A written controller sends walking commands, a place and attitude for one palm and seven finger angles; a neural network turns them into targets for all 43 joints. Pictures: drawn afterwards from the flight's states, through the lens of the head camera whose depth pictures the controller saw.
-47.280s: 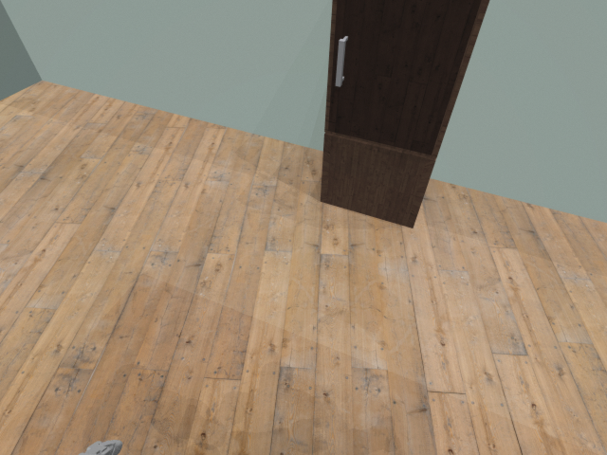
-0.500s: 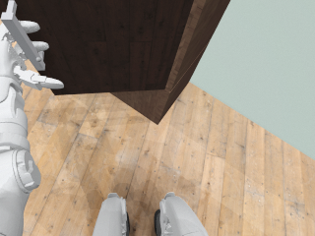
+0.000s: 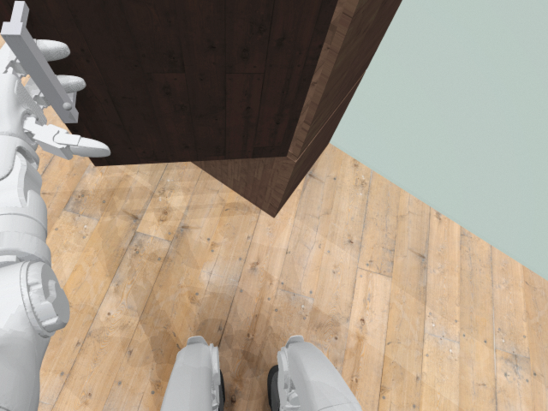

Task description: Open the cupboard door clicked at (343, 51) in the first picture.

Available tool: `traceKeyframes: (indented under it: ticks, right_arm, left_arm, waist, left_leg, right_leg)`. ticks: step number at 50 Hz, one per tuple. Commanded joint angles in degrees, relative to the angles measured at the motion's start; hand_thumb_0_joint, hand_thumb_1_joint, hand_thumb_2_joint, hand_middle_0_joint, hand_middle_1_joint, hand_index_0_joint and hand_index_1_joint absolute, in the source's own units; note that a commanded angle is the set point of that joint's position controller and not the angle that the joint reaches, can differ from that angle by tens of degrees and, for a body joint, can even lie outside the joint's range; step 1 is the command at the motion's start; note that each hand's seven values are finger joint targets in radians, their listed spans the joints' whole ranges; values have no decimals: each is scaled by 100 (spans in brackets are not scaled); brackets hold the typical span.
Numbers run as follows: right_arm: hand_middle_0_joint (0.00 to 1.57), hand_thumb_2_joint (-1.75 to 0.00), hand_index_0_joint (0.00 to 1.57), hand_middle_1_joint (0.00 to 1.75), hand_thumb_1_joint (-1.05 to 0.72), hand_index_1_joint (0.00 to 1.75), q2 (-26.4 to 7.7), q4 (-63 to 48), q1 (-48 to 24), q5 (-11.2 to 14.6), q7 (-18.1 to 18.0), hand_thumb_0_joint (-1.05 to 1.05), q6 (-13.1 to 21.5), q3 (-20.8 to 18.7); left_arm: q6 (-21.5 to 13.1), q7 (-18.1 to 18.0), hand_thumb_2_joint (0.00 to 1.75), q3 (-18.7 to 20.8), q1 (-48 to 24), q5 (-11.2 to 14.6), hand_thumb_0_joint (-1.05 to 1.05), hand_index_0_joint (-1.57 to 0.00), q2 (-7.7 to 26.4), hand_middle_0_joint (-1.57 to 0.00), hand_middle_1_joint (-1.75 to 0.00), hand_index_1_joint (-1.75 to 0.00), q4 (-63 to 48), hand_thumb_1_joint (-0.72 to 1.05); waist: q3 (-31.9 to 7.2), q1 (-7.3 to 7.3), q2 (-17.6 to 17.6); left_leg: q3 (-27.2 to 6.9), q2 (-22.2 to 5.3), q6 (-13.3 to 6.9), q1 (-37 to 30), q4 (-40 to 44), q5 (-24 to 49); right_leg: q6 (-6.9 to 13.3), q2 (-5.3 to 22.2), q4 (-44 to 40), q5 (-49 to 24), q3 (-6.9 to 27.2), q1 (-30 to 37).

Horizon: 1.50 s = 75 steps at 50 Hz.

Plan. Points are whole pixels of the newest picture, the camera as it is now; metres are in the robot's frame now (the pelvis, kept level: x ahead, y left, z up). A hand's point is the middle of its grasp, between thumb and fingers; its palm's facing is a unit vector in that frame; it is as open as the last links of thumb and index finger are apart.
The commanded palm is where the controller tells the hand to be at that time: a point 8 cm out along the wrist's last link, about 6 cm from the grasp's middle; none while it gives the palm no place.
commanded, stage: close the thumb around the handle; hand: left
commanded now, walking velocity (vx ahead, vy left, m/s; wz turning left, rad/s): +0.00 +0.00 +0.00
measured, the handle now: (48, 69) +0.57 +0.27 +0.06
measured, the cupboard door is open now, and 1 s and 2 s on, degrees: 42 43 82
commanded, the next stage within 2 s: pull the door open along its arc in 0.76 s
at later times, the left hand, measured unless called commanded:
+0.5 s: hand (67, 106) +0.51 +0.24 +0.06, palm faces +0.08 -1.00 -0.02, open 8.8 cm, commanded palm +0.50 +0.27 +0.06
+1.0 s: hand (66, 108) +0.51 +0.24 +0.06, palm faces +0.07 -1.00 -0.01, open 5.5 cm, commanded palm +0.48 +0.27 +0.06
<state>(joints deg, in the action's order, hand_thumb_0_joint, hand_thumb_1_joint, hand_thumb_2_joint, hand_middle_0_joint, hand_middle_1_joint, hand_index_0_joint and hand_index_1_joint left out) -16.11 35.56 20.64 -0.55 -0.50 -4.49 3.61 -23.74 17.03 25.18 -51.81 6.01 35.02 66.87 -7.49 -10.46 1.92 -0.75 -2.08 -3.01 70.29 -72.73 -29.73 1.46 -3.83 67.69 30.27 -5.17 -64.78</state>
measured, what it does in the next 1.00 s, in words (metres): stands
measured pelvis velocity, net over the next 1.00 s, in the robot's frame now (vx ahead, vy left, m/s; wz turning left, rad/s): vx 0.00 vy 0.00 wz -0.01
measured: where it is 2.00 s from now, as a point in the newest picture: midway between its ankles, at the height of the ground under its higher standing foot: outside the picture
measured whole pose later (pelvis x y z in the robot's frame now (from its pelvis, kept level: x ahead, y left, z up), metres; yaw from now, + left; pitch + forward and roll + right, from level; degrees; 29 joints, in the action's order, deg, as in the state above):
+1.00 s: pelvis +0.00 +0.00 +0.00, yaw +0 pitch +27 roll -6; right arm -15.7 35.2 20.6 -0.6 -0.2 -5.0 3.5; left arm -23.9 17.0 25.5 -49.3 6.7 34.2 65.5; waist -7.8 -10.4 2.1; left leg -0.3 -2.1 -3.2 69.1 -72.1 -29.9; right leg 1.2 -4.0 67.0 30.2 -4.5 -63.7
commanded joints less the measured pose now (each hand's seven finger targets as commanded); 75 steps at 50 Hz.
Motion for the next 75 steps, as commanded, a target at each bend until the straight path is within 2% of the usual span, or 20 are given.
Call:
traceKeyframes:
  ticks: [1,3,14,16,18,21,28,31,34,36,38,41,44,52,55,59,64,66,69,75]
  right_arm:
    - [20,-90,20,30,-90,30,-1111,-172,1065,-13,-49,0,50,-432]
    - [20,-90,20,30,-90,30,-1125,-185,1047,-15,-44,0,37,-462]
    - [20,-90,20,30,-90,30,-1102,-144,1043,-27,-27,0,0,-452]
    - [20,-90,20,30,-90,30,-1090,-153,1043,-38,-15,0,21,-459]
    - [20,-90,20,30,-90,30,-1120,-117,1047,-35,-31,0,3,-455]
    - [20,-90,20,30,-90,30,-1085,-160,1050,-32,-24,0,12,-461]
    - [20,-90,20,30,-90,30,-1102,-164,1025,-11,-44,0,-14,-436]
    - [20,-90,20,30,-90,30,-1101,-152,1049,-26,-36,0,2,-447]
    - [20,-90,20,30,-90,30,-1129,-161,1033,-14,-52,0,-8,-442]
    - [20,-90,20,30,-90,30,-1097,-161,1047,-24,-39,0,12,-437]
    - [20,-90,20,30,-90,30,-1112,-177,1023,-17,-40,0,-8,-448]
    - [20,-90,20,30,-90,30,-1104,-172,1039,-20,-46,0,4,-428]
    - [20,-90,20,30,-90,30,-1147,-189,1015,-14,-56,0,-1,-438]
    - [20,-90,20,30,-90,30,-1054,-403,894,44,15,0,-16,-496]
    - [20,-90,20,30,-90,30,-1013,-549,778,103,47,0,-36,-534]
    - [20,-90,20,30,-90,30,-945,-728,606,160,86,0,-21,-583]
    - [20,-90,20,30,-90,30,-837,-1007,278,223,154,0,88,-640]
    - [20,-90,20,30,-90,30,-739,-1100,112,217,171,0,184,-639]
    - [20,-90,20,30,-90,30,-651,-1161,-136,140,230,0,275,-639]
    - [20,-90,20,30,-90,30,-404,-1370,-599,-50,341,0,325,-592]
  left_arm:
    - [-433,18,30,3,-2433,98,0,-30,1258,-30,-120,-120,-1202,-50]
    - [-453,5,30,29,-2344,76,0,-30,1281,-30,-120,-120,-1361,-50]
    - [-508,-67,56,-114,-2387,41,0,-34,1097,-34,-127,-127,-1175,12]
    - [-539,-62,61,-152,-2425,77,0,-35,989,-35,-128,-128,-1244,23]
    - [-522,-59,66,46,-2384,63,0,-36,1271,-36,-129,-129,-1151,34]
    - [-545,-9,73,-71,-2336,101,0,-37,1076,-37,-131,-131,-1250,51]
    - [-473,9,90,-19,-2304,75,0,-40,1234,-40,-135,-135,-1060,90]
    - [-491,2,90,-109,-2456,99,0,-40,1101,-40,-135,-135,-1165,90]
    - [-461,10,90,23,-2346,82,0,-40,1314,-40,-135,-135,-1113,90]
    - [-487,24,90,-120,-2486,107,0,-40,1115,-40,-135,-135,-1189,90]
    - [-487,23,90,31,-2268,90,0,-40,1285,-40,-135,-135,-1209,90]
    - [-466,28,90,-12,-2341,113,0,-40,1229,-40,-135,-135,-1141,90]
    - [-476,38,90,259,-2271,90,0,-40,1630,-40,-135,-135,-1255,90]
    - [-570,119,90,250,-1019,295,0,-40,1258,-40,-135,-135,-1898,90]
    - [-546,109,90,119,-251,406,0,-40,924,-40,-135,-135,-2206,90]
    - [-546,71,90,47,897,571,0,-40,563,-40,-135,-135,-2768,90]
    - [-590,-44,90,-367,2424,830,0,-40,-269,-40,-135,-135,-3800,90]
    - [-598,-530,90,-368,2873,1007,0,-40,-725,-40,-135,-135,-4211,90]
    - [-607,-1325,90,-538,3470,954,0,-40,-1277,-40,-135,-135,-4772,90]
    - [-624,-2960,90,-830,5231,414,0,-40,-2008,-40,-135,-135,-5790,90]
  waist:
    - [-2940,-121,1102]
    - [-3161,-64,1236]
    - [-2893,-135,1004]
    - [-2928,-124,1149]
    - [-2974,-93,1032]
    - [-3096,-99,1076]
    - [-2899,-105,992]
    - [-2893,-151,1107]
    - [-2973,-115,1012]
    - [-2956,-151,1155]
    - [-3118,-36,1160]
    - [-2943,-128,976]
    - [-3110,-6,1120]
    - [-3369,352,1126]
    - [-3130,428,725]
    - [-2960,628,554]
    - [-2681,811,466]
    - [-2363,939,398]
    - [-2119,1046,335]
    - [-2022,1362,-179]
  left_leg:
    - [-629,-81,134,-3346,763,2518]
    - [-635,-98,167,-3568,770,2729]
    - [-658,-92,169,-3448,813,2587]
    - [-675,-86,170,-3555,809,2648]
    - [-652,-89,165,-3455,788,2635]
    - [-641,-77,155,-3541,765,2815]
    - [-604,-72,143,-3299,759,2627]
    - [-652,-85,155,-3467,775,2674]
    - [-604,-77,135,-3302,746,2584]
    - [-633,-70,143,-3414,752,2647]
    - [-607,-72,163,-3455,751,2732]
    - [-595,-67,122,-3259,744,2570]
    - [-579,-77,149,-3326,758,2678]
    - [-509,-83,216,-3781,924,3364]
    - [-411,-54,184,-3611,1073,3107]
    - [-316,-18,192,-3569,1236,3139]
    - [-232,-1,228,-3631,1425,3246]
    - [-214,7,265,-3467,1528,3059]
    - [-224,14,335,-3357,1621,2707]
    - [-65,133,313,-2900,1592,2465]
  right_leg:
    - [34,-23,-741,-1602,236,404]
    - [32,-11,-738,-1700,232,397]
    - [30,-24,-779,-1618,218,375]
    - [51,-26,-774,-1614,214,301]
    - [38,-23,-773,-1665,224,432]
    - [45,-25,-751,-1794,232,465]
    - [29,-25,-759,-1739,241,503]
    - [39,-26,-762,-1672,220,339]
    - [26,-18,-766,-1706,254,488]
    - [38,-23,-750,-1703,236,396]
    - [37,-20,-740,-1756,242,503]
    - [25,-31,-759,-1716,251,524]
    - [35,-21,-742,-1799,264,647]
    - [40,-44,-781,-2197,230,1026]
    - [11,-61,-912,-2192,222,1307]
    - [13,-61,-980,-2309,205,1593]
    - [4,-38,-1061,-2365,183,1779]
    - [5,-37,-1082,-2214,141,1776]
    - [-7,2,-1028,-1947,96,1721]
    - [20,89,-893,-2195,157,2348]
